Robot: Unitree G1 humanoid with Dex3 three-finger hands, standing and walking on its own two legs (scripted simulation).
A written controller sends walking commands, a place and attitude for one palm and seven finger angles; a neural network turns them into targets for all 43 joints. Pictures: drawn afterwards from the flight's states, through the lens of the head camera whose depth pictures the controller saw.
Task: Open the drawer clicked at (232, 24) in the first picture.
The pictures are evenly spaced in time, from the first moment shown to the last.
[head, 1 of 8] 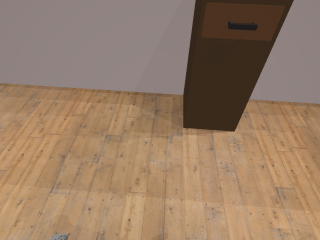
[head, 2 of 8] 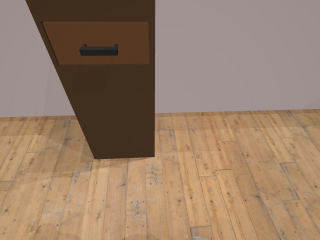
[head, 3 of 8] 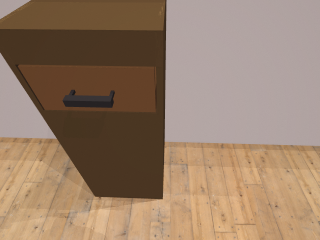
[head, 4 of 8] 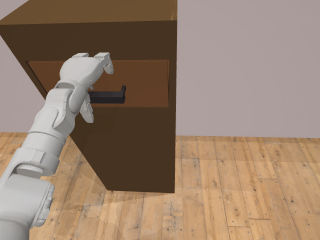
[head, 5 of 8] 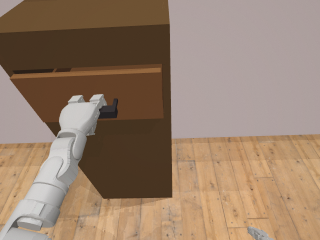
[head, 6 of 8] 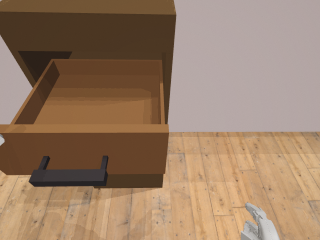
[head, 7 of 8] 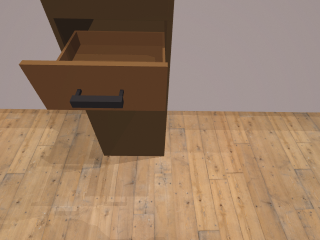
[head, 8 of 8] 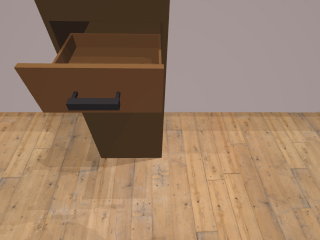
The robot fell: no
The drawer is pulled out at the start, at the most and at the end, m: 0.00 0.30 0.27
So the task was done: yes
